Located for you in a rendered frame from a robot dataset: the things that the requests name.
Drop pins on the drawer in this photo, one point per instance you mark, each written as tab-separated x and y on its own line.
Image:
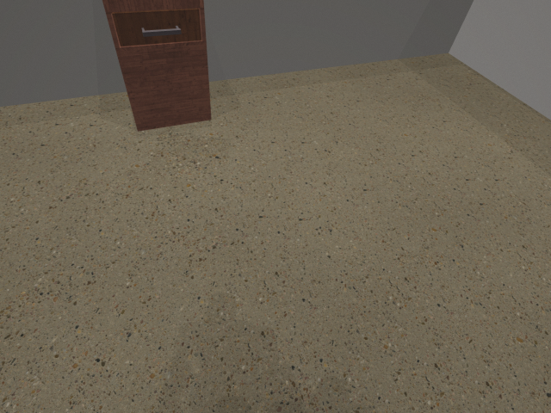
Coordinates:
129	26

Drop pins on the handle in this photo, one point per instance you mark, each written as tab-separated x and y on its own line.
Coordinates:
159	32

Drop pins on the cabinet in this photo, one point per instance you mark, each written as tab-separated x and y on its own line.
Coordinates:
167	83

